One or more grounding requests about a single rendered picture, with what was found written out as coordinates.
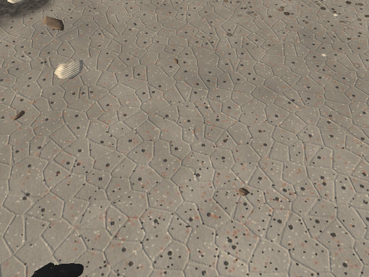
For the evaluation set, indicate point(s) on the left robot hand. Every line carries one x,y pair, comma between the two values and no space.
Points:
61,270

